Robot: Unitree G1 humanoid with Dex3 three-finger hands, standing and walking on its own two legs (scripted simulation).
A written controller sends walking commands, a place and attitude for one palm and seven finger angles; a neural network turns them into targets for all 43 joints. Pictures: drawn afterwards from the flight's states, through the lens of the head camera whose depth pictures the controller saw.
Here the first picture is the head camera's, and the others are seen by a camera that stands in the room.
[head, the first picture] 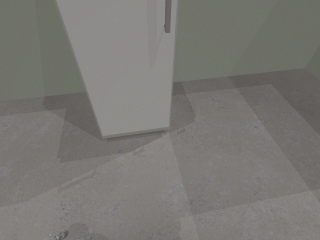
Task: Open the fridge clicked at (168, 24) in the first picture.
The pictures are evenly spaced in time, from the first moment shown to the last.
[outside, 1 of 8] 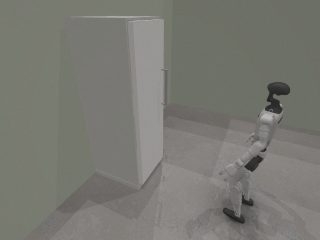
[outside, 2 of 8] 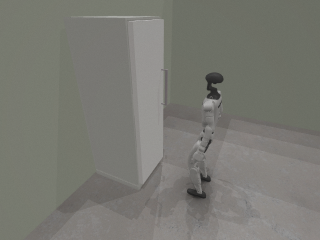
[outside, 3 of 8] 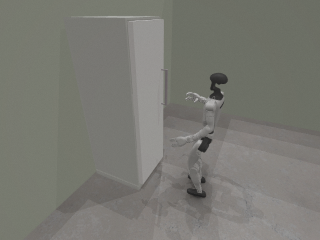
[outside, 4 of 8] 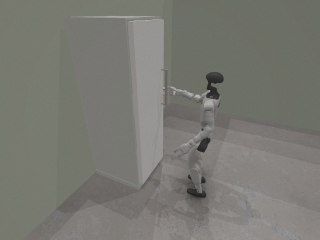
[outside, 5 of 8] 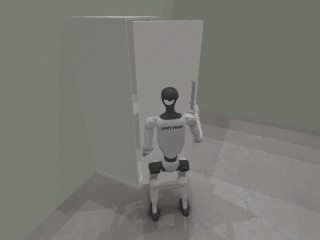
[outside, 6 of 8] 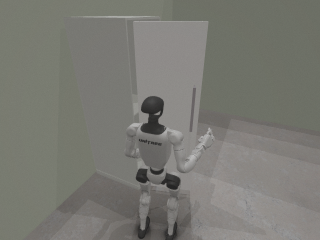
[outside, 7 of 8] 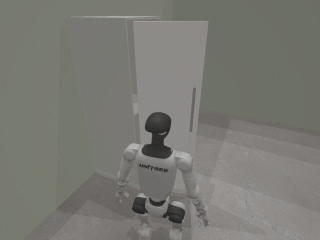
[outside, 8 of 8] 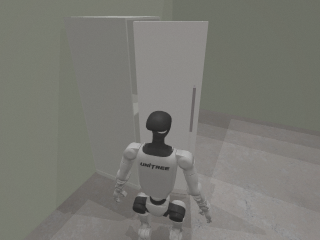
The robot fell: no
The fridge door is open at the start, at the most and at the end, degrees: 0 81 73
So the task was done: yes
